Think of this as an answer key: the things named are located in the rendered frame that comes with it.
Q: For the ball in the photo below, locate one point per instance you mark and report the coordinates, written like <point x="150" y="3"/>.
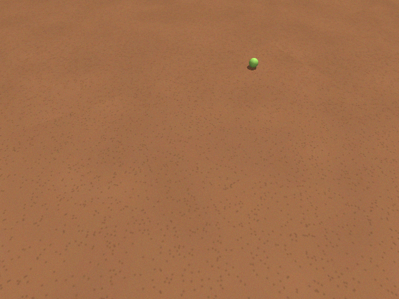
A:
<point x="253" y="62"/>

